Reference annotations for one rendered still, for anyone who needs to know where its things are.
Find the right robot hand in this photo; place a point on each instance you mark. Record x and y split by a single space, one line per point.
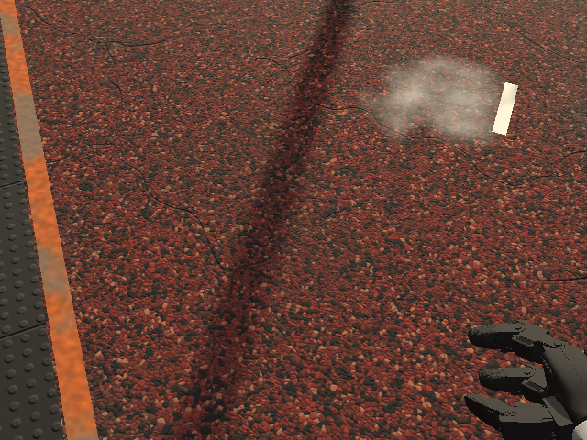
558 392

